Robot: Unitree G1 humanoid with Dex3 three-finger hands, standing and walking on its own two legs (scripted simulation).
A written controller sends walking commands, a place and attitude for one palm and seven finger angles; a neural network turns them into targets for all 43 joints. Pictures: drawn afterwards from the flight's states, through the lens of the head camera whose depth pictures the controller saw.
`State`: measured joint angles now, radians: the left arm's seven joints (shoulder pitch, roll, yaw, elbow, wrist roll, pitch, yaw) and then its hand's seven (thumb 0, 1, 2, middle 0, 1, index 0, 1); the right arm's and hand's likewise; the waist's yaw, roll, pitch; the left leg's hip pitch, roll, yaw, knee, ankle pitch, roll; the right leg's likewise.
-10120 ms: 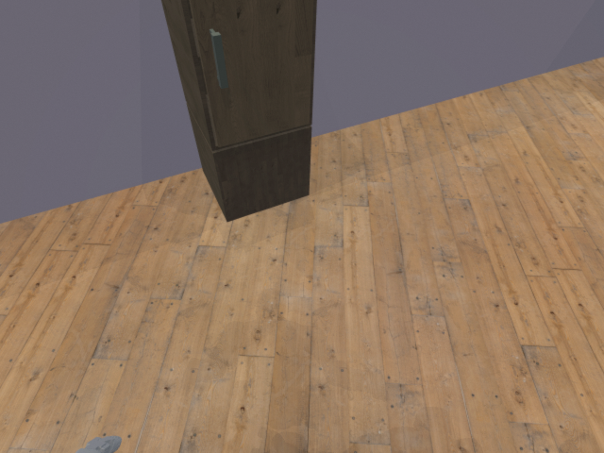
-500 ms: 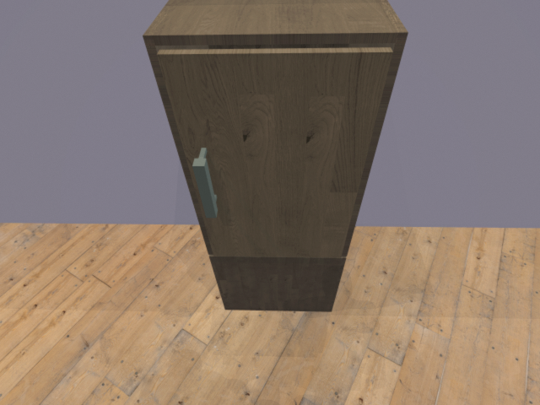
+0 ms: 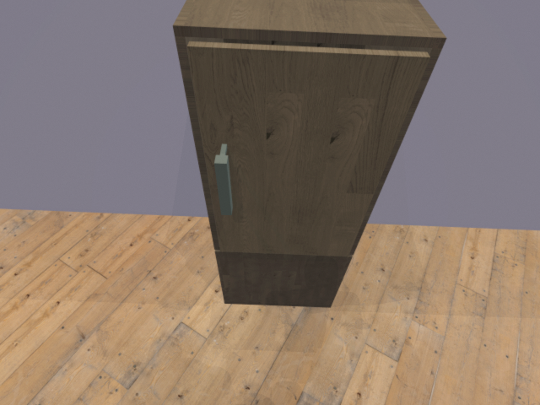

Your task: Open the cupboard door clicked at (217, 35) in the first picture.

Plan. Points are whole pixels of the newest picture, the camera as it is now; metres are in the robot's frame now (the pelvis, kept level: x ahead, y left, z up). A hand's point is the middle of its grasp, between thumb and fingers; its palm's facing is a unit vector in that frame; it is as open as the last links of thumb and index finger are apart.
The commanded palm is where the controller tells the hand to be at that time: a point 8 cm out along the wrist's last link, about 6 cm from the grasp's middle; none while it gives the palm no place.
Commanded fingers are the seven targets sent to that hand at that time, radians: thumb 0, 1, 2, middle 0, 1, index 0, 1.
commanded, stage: come to a stop and stand still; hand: left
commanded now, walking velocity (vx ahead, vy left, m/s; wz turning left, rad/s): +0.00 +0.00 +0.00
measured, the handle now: (225, 180) +0.54 +0.13 -0.02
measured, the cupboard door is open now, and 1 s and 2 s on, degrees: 0 0 0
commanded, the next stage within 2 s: look again from close up in 0.44 s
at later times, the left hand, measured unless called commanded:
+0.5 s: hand out of the picture +0.03 +0.19 -0.18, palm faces +0.02 -0.98 -0.19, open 7.4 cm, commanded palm none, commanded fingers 0.00 0.90 0.90 -0.20 -0.30 -0.20 -0.30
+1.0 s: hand out of the picture +0.03 +0.18 -0.18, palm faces +0.02 -0.98 -0.18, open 7.4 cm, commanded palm none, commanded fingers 0.00 0.90 0.90 -0.20 -0.30 -0.20 -0.30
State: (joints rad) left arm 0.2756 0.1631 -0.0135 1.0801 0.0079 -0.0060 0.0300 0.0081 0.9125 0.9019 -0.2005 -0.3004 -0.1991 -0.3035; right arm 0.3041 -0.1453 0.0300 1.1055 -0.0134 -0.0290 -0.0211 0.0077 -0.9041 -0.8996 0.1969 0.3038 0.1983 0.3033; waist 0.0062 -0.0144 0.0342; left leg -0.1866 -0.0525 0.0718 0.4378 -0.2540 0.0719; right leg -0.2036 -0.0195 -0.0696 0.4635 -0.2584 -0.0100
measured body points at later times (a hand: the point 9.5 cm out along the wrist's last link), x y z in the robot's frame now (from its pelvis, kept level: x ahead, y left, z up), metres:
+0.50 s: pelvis +0.02 +0.02 +0.00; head +0.03 +0.03 +0.45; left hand +0.03 +0.24 -0.16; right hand +0.05 -0.22 -0.15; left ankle -0.01 +0.07 -0.74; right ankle -0.01 -0.11 -0.74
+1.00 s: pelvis +0.02 +0.01 +0.00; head +0.04 +0.02 +0.45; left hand +0.03 +0.24 -0.16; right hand +0.02 -0.22 -0.16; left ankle -0.01 +0.07 -0.74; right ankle -0.01 -0.11 -0.74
